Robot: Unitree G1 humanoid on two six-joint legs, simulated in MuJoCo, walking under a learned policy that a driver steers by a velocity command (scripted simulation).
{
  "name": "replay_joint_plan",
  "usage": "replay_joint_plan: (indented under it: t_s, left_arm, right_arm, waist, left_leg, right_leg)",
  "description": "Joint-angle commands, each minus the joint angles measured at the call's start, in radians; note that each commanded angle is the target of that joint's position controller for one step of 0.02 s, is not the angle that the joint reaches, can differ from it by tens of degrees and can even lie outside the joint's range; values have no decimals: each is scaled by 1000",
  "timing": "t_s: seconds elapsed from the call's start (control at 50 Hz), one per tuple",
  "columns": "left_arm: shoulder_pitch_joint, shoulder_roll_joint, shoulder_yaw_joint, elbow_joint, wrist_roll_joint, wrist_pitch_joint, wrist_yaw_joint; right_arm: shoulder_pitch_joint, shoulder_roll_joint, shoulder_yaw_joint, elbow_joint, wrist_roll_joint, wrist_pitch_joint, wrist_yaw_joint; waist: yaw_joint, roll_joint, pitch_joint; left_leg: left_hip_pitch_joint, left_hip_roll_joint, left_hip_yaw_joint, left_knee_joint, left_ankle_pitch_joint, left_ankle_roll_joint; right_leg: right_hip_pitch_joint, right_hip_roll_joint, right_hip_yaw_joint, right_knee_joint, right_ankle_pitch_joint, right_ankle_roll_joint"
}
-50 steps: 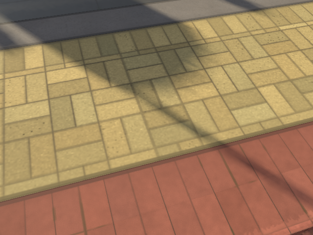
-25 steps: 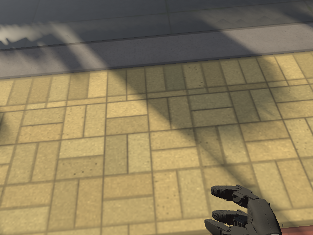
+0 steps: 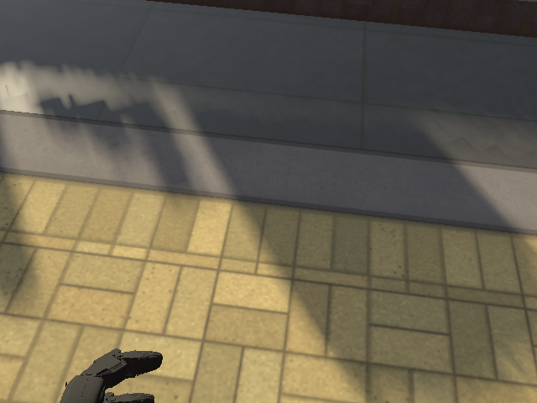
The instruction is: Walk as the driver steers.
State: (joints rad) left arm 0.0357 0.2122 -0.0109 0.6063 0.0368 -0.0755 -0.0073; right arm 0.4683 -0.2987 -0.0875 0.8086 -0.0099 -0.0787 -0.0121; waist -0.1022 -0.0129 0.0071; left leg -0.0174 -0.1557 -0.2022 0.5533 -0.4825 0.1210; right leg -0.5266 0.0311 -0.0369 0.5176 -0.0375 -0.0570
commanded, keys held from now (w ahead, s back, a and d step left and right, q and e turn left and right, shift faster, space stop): w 0.08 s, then no key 0.92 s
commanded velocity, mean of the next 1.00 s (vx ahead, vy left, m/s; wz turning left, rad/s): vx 0.16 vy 0.00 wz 0.10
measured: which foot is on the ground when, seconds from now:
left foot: up 0.00-0.40, down 0.42-1.00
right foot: down 0.00-0.44, up 0.46-0.66, down 0.68-1.00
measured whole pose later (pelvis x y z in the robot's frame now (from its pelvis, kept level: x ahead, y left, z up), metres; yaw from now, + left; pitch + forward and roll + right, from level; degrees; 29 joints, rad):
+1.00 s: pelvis +0.22 +0.00 +0.02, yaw +3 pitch -1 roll +0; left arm 0.32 0.18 0.02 0.91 0.01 -0.01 0.03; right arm 0.29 -0.20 -0.04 0.88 -0.01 -0.02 -0.02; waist 0.00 0.00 0.01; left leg -0.27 -0.03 0.01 0.44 -0.15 0.04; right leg -0.15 0.02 -0.01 0.45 -0.28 -0.02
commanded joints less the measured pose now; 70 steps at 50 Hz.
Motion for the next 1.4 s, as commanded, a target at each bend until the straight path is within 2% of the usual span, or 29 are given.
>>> replay_joint_plan:
  t_s: [0.02, 0.04, 0.06, 0.08, 0.12, 0.16, 0.22, 0.3, 0.4, 0.42, 0.44, 0.46, 0.5, 0.58, 0.64, 0.7, 0.72, 0.76, 1.02, 1.08, 1.12, 1.18, 1.26, 1.28, 1.3, 1.32, 1.34, 1.36, 1.4]
  left_arm:
    - [354, 282, 101, 20, 39, -22, 25]
    - [308, 188, 94, -3, 6, -9, 11]
    - [250, 119, 76, -4, -6, -11, 8]
    - [238, 96, 70, 9, -3, -15, 5]
    - [261, 93, 65, 53, -10, -30, 11]
    - [306, 96, 60, 93, -21, -53, 5]
    - [294, 112, 56, 119, -21, -57, 1]
    - [316, 132, 59, 151, -24, -34, -5]
    - [338, 142, 64, 172, -43, -9, 3]
    - [366, 125, 60, 175, -38, -7, 7]
    - [422, 83, 48, 156, -31, -6, 12]
    - [540, 23, 30, 178, -54, 18, 20]
    - [416, 92, 49, 166, -31, 61, 23]
    - [403, 56, 41, 195, -20, 92, 21]
    - [416, 32, 32, 224, -20, 99, 26]
    - [345, 86, 37, 198, 2, 85, 31]
    - [325, 93, 42, 209, -8, 82, 33]
    - [301, 69, 37, 219, -18, 69, 35]
    - [338, 61, 48, 292, -25, 56, 42]
    - [363, 83, 59, 311, -20, 59, 36]
    - [392, 101, 66, 313, -24, 60, 32]
    - [407, 141, 86, 334, -22, 47, 30]
    - [317, 116, 86, 332, -26, 27, 17]
    - [298, 76, 75, 326, -27, 21, 18]
    - [281, 12, 57, 295, -37, 12, 12]
    - [286, 70, 72, 286, -21, 17, 20]
    - [292, 78, 79, 301, -10, 27, 23]
    - [306, 46, 73, 314, -16, 30, 19]
    - [299, 51, 80, 313, -17, 42, 13]
  right_arm:
    - [109, 10, 15, -125, 47, -22, 9]
    - [61, -61, 8, -100, -1, -8, -2]
    - [-54, -59, 8, -122, -9, -6, 5]
    - [-114, -53, 11, -139, -14, -5, 12]
    - [-145, -31, 16, -158, -19, 14, 28]
    - [-119, -11, 23, -144, -25, 30, 28]
    - [-130, 8, 33, -142, -35, 37, 30]
    - [-255, 54, 62, -153, -24, 37, 39]
    - [-234, 33, 55, -141, -31, 12, 16]
    - [-197, 9, 49, -130, -42, 0, 10]
    - [-145, -49, 40, -138, -51, -10, 2]
    - [-132, -49, 39, -140, -33, 2, -5]
    - [-137, 3, 56, -130, 2, 23, -12]
    - [-258, 13, 59, -125, -17, 44, -25]
    - [-269, 10, 52, -109, -6, 54, -20]
    - [-234, 27, 49, -91, 4, 70, -14]
    - [-218, 25, 43, -82, 11, 72, -9]
    - [-190, 25, 39, -60, -3, 65, -4]
    - [-159, 17, 34, 49, -3, 53, -14]
    - [-144, -1, 24, 70, -6, 61, -9]
    - [-190, 12, 26, 52, -5, 59, 0]
    - [-268, 42, 32, 16, -21, 30, 18]
    - [-102, 37, 20, 68, -7, -2, 27]
    - [10, 6, 7, 104, -10, -12, 15]
    - [111, -99, -19, 121, -17, -17, -1]
    - [172, -121, -23, 142, -20, -6, -3]
    - [95, -62, -4, 124, -25, -2, -6]
    - [21, -35, 5, 102, -22, -5, -7]
    - [-74, -6, 21, 77, -14, -6, -17]
  waist:
    - [124, -291, -432]
    - [129, -89, -366]
    - [133, -12, -210]
    - [125, 45, -132]
    - [95, 2, -51]
    - [76, -35, -65]
    - [52, -99, -72]
    - [99, -138, -60]
    - [86, -69, -55]
    - [81, -16, -73]
    - [96, 107, -148]
    - [119, 250, -251]
    - [80, 180, -174]
    - [149, 149, -93]
    - [165, 130, -79]
    - [131, 56, 35]
    - [111, -31, 95]
    - [91, -70, 81]
    - [103, 17, 30]
    - [109, -11, 62]
    - [134, -47, 141]
    - [150, -131, 183]
    - [49, -83, 136]
    - [3, -7, 109]
    - [-26, 219, 65]
    - [-28, 242, 60]
    - [30, 93, 72]
    - [64, 46, 62]
    - [107, 58, 33]
  left_leg:
    - [-510, -13, 89, 771, -67, -74]
    - [-570, 67, 63, 840, 34, -59]
    - [-594, 83, 57, 819, 120, -63]
    - [-595, 107, 60, 776, 152, -64]
    - [-583, 118, 68, 726, 134, -82]
    - [-573, 107, 89, 655, 116, -98]
    - [-552, 115, 143, 499, 192, -113]
    - [-400, 133, 228, 190, 360, -109]
    - [-226, 124, 225, -77, 478, -56]
    - [-136, 171, 171, -116, 604, -41]
    - [4, 364, 3, -54, 1020, -3]
    - [50, 540, -170, -74, 1203, 162]
    - [-46, 490, -198, -183, 894, 194]
    - [-258, 342, -18, -272, 558, 69]
    - [-334, 296, 32, -267, 286, 33]
    - [-438, 241, 38, -271, -14, -60]
    - [-363, 201, 84, -236, 69, -66]
    - [-238, 202, 93, -174, 226, -56]
    - [-178, 228, 85, -191, 376, -50]
    - [-235, 175, 115, -149, 6, -28]
    - [-372, 149, 131, -92, -78, -18]
    - [-485, 139, 241, 77, 147, -32]
    - [-150, 125, 249, -96, 162, -14]
    - [53, 186, 140, -172, 167, -4]
    - [198, 395, -184, -321, 73, 63]
    - [167, 562, -360, -357, 336, 137]
    - [98, 547, -244, -306, 562, 146]
    - [45, 513, -124, -297, 704, 126]
    - [4, 437, 55, -300, 847, 63]
  right_leg:
    - [858, -501, 735, -91, 12, -289]
    - [745, -450, 781, -162, -160, -279]
    - [602, -400, 626, -199, -182, -247]
    - [506, -354, 511, -223, -121, -214]
    - [404, -296, 344, -237, 255, -183]
    - [412, -280, 240, -230, 573, -172]
    - [384, -229, 118, -244, 690, -144]
    - [320, -162, 13, -237, 614, -104]
    - [329, -182, 64, -79, 366, -62]
    - [299, -149, 60, -5, 248, -32]
    - [220, -101, 21, 111, -93, 2]
    - [188, -23, -6, 256, -520, 21]
    - [122, -16, 49, 341, -624, 33]
    - [285, -25, 30, 187, -444, 56]
    - [398, -11, 7, 11, -259, 47]
    - [353, -112, 137, -131, -306, 8]
    - [217, -122, 166, -167, -392, -2]
    - [157, -126, 173, -212, -387, 4]
    - [294, -113, 138, -186, -186, -4]
    - [265, -97, 161, -206, -534, -45]
    - [272, -152, 259, -273, -709, -93]
    - [371, -310, 431, -398, -674, -170]
    - [241, -221, 261, -268, -455, -118]
    - [109, -154, 184, -124, -329, -78]
    - [-64, -2, 25, 185, -347, -19]
    - [-135, 33, -3, 400, -532, -14]
    - [-108, -19, 77, 513, -513, -25]
    - [-71, -42, 90, 543, -459, -24]
    - [-23, -66, 65, 531, -353, -11]
Keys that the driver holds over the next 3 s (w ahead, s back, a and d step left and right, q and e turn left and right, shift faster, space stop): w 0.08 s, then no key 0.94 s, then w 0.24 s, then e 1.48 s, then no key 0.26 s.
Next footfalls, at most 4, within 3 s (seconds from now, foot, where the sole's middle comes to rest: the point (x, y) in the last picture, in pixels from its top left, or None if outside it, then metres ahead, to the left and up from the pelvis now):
0.42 left None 0.32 0.10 -0.75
0.68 right None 0.24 -0.10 -0.75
1.72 right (287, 388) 0.47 -0.08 -0.75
2.24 left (211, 394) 0.48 0.10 -0.75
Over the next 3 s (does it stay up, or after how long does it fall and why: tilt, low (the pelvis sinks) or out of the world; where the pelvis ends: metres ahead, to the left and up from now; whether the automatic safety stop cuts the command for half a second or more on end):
stays up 0.38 -0.01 0.03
